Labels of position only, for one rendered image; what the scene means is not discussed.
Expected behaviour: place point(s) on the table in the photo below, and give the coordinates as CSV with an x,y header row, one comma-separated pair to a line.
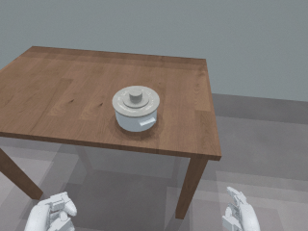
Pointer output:
x,y
65,95

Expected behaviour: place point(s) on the right robot hand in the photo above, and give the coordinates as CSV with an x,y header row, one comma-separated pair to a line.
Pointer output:
x,y
244,215

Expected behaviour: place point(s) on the knob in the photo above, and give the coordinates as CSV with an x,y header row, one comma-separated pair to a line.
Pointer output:
x,y
135,94

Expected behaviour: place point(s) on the pot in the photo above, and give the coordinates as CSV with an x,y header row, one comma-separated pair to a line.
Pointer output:
x,y
136,124

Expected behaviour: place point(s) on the lid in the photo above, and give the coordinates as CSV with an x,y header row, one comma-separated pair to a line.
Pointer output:
x,y
127,107

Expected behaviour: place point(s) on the left robot hand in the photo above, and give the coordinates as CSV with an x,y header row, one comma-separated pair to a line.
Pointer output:
x,y
40,218

